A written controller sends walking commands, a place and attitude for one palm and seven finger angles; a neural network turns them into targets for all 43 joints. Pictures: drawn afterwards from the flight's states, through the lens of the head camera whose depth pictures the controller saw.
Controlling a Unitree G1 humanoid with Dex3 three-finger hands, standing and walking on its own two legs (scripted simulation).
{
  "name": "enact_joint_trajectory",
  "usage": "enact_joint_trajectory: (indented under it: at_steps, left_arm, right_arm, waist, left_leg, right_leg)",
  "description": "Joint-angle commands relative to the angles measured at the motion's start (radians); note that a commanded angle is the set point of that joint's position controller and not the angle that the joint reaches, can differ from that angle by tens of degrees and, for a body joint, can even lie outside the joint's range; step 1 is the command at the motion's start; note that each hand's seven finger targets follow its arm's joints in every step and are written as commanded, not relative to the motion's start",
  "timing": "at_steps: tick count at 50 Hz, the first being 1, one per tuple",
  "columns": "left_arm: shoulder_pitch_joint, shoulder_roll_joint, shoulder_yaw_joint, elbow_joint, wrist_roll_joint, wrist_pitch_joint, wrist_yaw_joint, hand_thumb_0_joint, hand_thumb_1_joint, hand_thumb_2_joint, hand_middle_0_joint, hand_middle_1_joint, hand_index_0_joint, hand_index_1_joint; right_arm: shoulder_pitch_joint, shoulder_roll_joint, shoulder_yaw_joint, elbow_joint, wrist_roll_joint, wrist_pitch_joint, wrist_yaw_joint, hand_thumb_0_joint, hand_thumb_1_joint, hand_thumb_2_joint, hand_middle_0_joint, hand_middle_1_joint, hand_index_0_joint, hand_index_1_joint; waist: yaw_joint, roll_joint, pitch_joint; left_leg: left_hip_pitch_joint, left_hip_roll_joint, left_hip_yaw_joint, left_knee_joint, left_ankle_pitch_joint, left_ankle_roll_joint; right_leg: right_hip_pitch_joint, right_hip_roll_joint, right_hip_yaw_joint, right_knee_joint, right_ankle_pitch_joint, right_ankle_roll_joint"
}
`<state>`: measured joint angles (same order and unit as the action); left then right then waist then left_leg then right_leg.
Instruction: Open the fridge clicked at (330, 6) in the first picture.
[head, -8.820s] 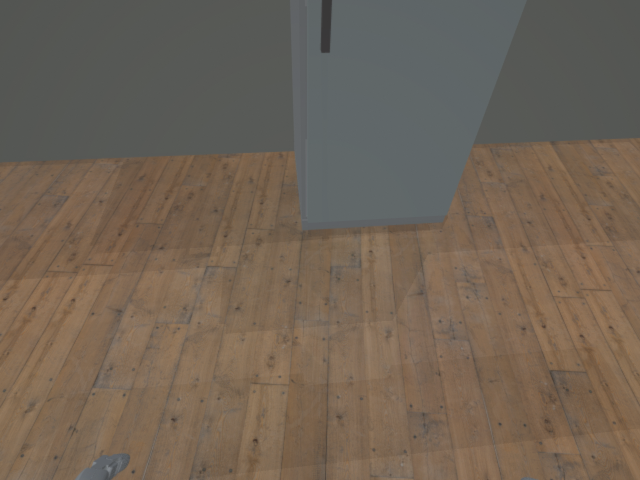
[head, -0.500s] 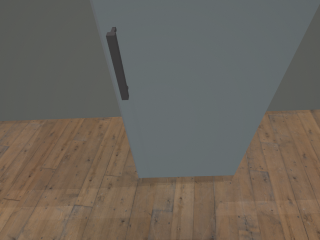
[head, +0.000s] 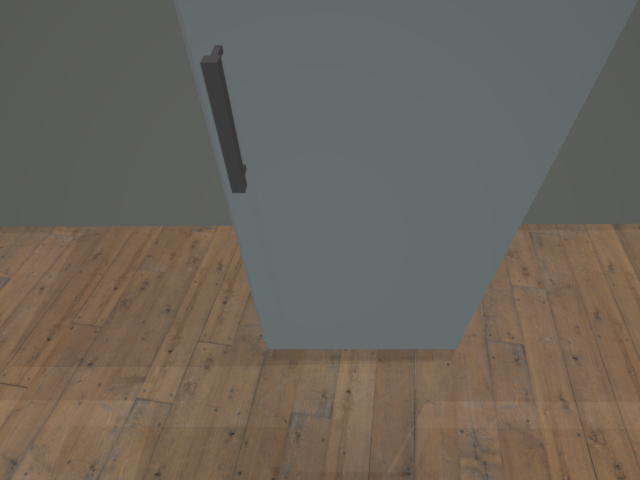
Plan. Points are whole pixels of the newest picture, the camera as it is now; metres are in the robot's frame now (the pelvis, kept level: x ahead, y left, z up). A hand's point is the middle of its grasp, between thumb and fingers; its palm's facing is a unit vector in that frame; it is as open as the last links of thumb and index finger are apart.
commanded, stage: look again from close up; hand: left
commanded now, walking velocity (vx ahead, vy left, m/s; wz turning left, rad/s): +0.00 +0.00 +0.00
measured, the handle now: (229, 125) +0.59 +0.18 +0.15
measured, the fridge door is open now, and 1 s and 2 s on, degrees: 0 0 0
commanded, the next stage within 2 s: shuffle to correct the standing spot in 0.58 s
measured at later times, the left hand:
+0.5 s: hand out of the picture +0.02 +0.18 -0.17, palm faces +0.03 -0.98 -0.21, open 7.4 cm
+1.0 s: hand out of the picture +0.03 +0.18 -0.18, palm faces +0.05 -0.99 -0.14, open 7.4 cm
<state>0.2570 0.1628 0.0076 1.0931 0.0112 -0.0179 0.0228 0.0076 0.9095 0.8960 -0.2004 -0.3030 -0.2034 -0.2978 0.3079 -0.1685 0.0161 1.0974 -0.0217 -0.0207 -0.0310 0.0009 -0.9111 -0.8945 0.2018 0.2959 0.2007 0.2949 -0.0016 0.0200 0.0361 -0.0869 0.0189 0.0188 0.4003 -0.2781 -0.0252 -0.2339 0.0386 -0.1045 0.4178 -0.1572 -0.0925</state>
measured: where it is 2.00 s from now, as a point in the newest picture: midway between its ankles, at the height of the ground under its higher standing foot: outside the picture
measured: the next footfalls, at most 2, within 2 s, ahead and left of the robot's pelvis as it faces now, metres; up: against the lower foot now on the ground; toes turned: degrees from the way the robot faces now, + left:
left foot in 1.38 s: +0.23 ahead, +0.17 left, +0.00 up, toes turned +6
right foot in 1.78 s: +0.16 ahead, -0.10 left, +0.00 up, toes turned -4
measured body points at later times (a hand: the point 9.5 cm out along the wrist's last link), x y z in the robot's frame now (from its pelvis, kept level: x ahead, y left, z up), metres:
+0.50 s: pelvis +0.00 +0.00 +0.00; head +0.01 +0.00 +0.45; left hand +0.02 +0.23 -0.15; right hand -0.04 -0.21 -0.16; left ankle -0.04 +0.14 -0.74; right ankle +0.05 -0.06 -0.74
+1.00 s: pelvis +0.05 +0.02 -0.01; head +0.06 +0.03 +0.44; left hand +0.02 +0.23 -0.17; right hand +0.00 -0.18 -0.17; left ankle -0.04 +0.14 -0.74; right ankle +0.05 -0.06 -0.74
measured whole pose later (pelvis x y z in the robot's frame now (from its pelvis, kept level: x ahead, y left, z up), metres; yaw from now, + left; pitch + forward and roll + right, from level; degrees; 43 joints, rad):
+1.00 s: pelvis +0.05 +0.02 -0.01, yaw -1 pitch +0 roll +0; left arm 0.36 0.13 0.03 1.09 0.02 -0.01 0.01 0.01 0.91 0.90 -0.20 -0.30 -0.20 -0.30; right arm 0.40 -0.11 0.01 1.11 -0.03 -0.04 -0.04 0.00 -0.91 -0.89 0.20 0.30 0.20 0.29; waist 0.01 -0.01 0.00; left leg -0.09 0.02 0.04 0.48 -0.40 0.00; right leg -0.26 0.04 -0.08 0.54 -0.29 -0.07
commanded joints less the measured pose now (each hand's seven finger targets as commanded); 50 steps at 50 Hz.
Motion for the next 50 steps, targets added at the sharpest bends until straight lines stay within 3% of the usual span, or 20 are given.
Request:
enact_joint_trajectory:
  at_steps: [1,4,13,34,35,38,43,46,50]
  left_arm:
    - [0.029,0.140,0.027,-0.044,-0.002,-0.020,0.010,0.000,0.900,0.900,-0.200,-0.300,-0.200,-0.300]
    - [0.033,0.136,0.029,-0.047,-0.001,-0.018,0.010,0.000,0.900,0.900,-0.200,-0.300,-0.200,-0.300]
    - [0.038,0.135,0.036,-0.052,-0.002,-0.012,0.007,0.000,0.900,0.900,-0.200,-0.300,-0.200,-0.300]
    - [0.046,0.121,0.027,-0.040,-0.002,-0.017,0.006,0.000,0.900,0.900,-0.200,-0.300,-0.200,-0.300]
    - [0.065,0.084,0.020,-0.031,-0.003,-0.013,0.008,0.000,0.900,0.900,-0.200,-0.300,-0.200,-0.300]
    - [0.083,0.083,0.026,-0.028,0.002,-0.003,0.003,0.000,0.900,0.900,-0.200,-0.300,-0.200,-0.300]
    - [0.108,0.084,0.038,-0.039,0.008,-0.001,-0.006,0.000,0.900,0.900,-0.200,-0.300,-0.200,-0.300]
    - [0.126,0.067,0.041,-0.045,0.008,-0.009,-0.011,0.000,0.900,0.900,-0.200,-0.300,-0.200,-0.300]
    - [0.128,0.028,0.039,-0.049,0.012,-0.025,-0.016,0.000,0.900,0.900,-0.200,-0.300,-0.200,-0.300]
  right_arm:
    - [0.089,-0.089,-0.017,-0.015,0.003,-0.009,-0.001,0.000,-0.900,-0.900,0.200,0.300,0.200,0.300]
    - [0.109,-0.075,-0.016,-0.012,0.002,-0.005,-0.001,0.000,-0.900,-0.900,0.200,0.300,0.200,0.300]
    - [0.134,-0.070,-0.018,-0.004,-0.001,-0.005,-0.001,0.000,-0.900,-0.900,0.200,0.300,0.200,0.300]
    - [0.124,-0.077,-0.019,-0.008,0.003,-0.019,-0.007,0.000,-0.900,-0.900,0.200,0.300,0.200,0.300]
    - [0.136,-0.046,-0.010,0.002,0.001,-0.016,-0.006,0.000,-0.900,-0.900,0.200,0.300,0.200,0.300]
    - [0.154,-0.042,-0.012,0.008,-0.006,-0.005,-0.005,0.000,-0.900,-0.900,0.200,0.300,0.200,0.300]
    - [0.166,-0.034,-0.015,-0.003,-0.008,-0.006,-0.003,0.000,-0.900,-0.900,0.200,0.300,0.200,0.300]
    - [0.176,-0.032,-0.018,-0.004,-0.006,-0.019,-0.004,0.000,-0.900,-0.900,0.200,0.300,0.200,0.300]
    - [0.189,-0.056,-0.028,0.002,0.001,-0.038,-0.012,0.000,-0.900,-0.900,0.200,0.300,0.200,0.300]
  waist:
    - [-0.004,-0.038,0.037]
    - [-0.007,-0.063,0.044]
    - [-0.005,-0.026,0.054]
    - [0.005,-0.020,0.042]
    - [0.004,-0.025,0.028]
    - [0.006,-0.043,0.057]
    - [0.004,-0.064,0.118]
    - [0.002,-0.003,0.117]
    - [0.000,0.093,0.101]
  left_leg:
    - [-0.146,0.054,-0.040,-0.064,0.024,0.046]
    - [-0.154,0.053,-0.037,-0.059,0.012,0.046]
    - [-0.168,0.048,-0.038,-0.057,-0.016,0.048]
    - [-0.182,0.075,-0.062,-0.091,0.039,0.053]
    - [-0.178,0.073,-0.057,-0.090,0.020,0.050]
    - [-0.198,0.055,-0.040,-0.067,-0.143,0.056]
    - [-0.225,0.048,-0.035,-0.035,-0.202,0.072]
    - [-0.201,0.071,-0.057,-0.042,-0.167,0.085]
    - [-0.126,0.160,-0.128,-0.059,0.059,0.127]
  right_leg:
    - [0.071,-0.176,0.232,-0.146,-0.124,0.024]
    - [0.066,-0.174,0.232,-0.162,-0.166,0.027]
    - [0.037,-0.174,0.234,-0.173,-0.230,0.027]
    - [0.099,-0.160,0.200,-0.101,-0.058,0.026]
    - [0.102,-0.160,0.199,-0.099,-0.084,0.030]
    - [0.057,-0.156,0.226,-0.107,-0.304,0.018]
    - [-0.016,-0.157,0.255,-0.104,-0.408,-0.004]
    - [-0.028,-0.138,0.232,-0.044,-0.330,-0.014]
    - [-0.050,-0.076,0.095,0.145,-0.077,0.000]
